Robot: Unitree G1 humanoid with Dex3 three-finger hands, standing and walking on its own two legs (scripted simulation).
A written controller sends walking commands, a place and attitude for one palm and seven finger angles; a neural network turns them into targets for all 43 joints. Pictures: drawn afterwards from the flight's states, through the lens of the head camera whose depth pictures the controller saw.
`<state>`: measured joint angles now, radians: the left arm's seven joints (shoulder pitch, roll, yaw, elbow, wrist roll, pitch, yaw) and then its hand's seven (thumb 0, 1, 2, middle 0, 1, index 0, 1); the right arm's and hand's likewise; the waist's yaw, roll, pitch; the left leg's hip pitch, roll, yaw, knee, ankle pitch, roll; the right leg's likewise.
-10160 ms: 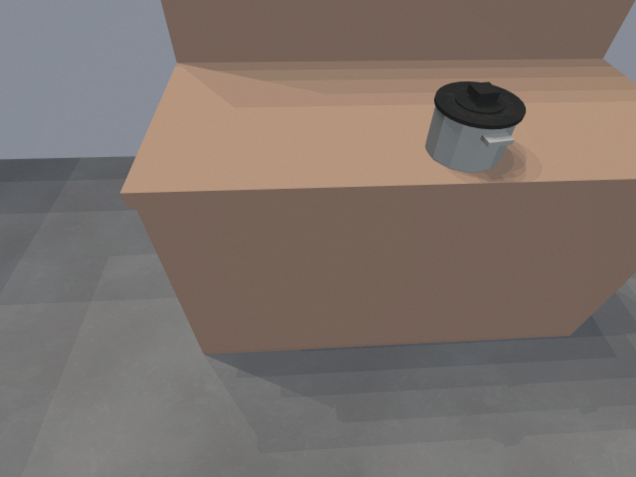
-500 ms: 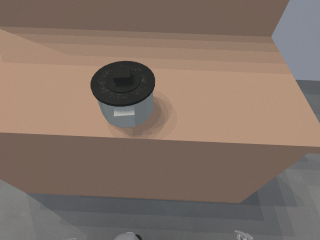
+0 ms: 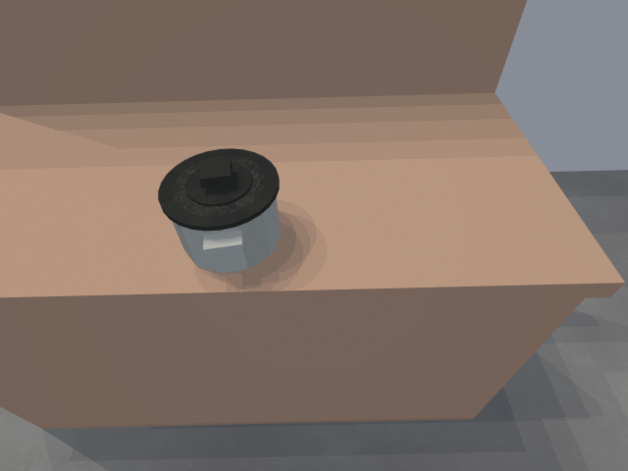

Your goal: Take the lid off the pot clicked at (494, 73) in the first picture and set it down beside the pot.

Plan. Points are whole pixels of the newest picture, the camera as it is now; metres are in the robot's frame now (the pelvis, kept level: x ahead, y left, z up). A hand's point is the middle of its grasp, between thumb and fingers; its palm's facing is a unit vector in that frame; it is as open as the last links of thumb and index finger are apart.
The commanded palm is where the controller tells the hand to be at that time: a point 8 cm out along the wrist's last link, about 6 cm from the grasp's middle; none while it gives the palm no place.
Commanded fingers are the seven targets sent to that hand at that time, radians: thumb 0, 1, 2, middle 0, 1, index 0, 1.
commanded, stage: come to a stop and stand still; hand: left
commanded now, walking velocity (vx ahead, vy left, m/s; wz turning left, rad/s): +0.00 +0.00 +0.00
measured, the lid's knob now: (216, 172) +0.48 +0.15 +0.14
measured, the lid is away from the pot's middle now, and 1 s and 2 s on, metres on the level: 0.00 0.00 0.00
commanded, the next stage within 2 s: look again from close up in 0.40 s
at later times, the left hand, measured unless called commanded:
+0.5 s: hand out of the picture +0.01 +0.17 -0.17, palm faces +0.04 -0.98 -0.20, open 7.4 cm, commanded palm none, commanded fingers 0.00 0.90 0.90 -0.20 -0.30 -0.20 -0.30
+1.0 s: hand out of the picture +0.02 +0.18 -0.16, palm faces +0.05 -0.98 -0.22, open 7.4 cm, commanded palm none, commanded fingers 0.00 0.90 0.90 -0.20 -0.30 -0.20 -0.30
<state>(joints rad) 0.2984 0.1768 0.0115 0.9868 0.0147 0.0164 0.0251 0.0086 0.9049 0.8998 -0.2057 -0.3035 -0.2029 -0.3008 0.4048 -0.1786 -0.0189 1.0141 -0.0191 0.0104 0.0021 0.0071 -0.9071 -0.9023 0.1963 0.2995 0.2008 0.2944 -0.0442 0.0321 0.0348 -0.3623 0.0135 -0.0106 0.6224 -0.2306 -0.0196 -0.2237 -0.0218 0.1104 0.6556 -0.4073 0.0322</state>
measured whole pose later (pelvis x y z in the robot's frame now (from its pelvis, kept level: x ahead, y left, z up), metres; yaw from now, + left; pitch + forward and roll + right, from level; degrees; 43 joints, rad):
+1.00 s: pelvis +0.02 -0.01 +0.01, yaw +2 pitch -2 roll +0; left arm 0.28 0.19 0.01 1.05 0.02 -0.01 0.03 0.01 0.91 0.90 -0.20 -0.30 -0.20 -0.30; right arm 0.25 -0.17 -0.01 1.07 -0.01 -0.01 -0.01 0.00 -0.91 -0.90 0.20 0.30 0.20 0.29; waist 0.00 -0.01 0.08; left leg -0.29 0.02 -0.05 0.52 -0.20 -0.03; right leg -0.11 -0.02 0.07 0.50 -0.35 0.04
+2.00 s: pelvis +0.00 +0.00 +0.01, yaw +3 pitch -4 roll -1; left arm 0.65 0.26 0.13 -0.17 -0.01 -0.04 0.08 0.02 0.90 0.90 -1.24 -1.44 -1.24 -1.44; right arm 0.22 -0.17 0.04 0.61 0.00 -0.16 -0.11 0.01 -0.90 -0.90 0.20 0.30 0.21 0.30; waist 0.06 0.04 0.03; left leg -0.29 0.01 -0.07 0.53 -0.17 -0.02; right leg -0.10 -0.03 0.04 0.50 -0.33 0.05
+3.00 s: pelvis +0.03 -0.01 +0.01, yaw +2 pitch -1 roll +0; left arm 0.58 0.45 0.21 -0.53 0.41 0.04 0.10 0.02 0.86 0.91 -1.30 -1.47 -1.29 -1.47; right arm 0.17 -0.23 0.02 0.55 -0.02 -0.02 -0.05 0.01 -0.90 -0.90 0.20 0.30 0.20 0.30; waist 0.07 0.07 -0.02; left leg -0.32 0.03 -0.05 0.55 -0.23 -0.04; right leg -0.14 -0.02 0.06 0.53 -0.38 0.03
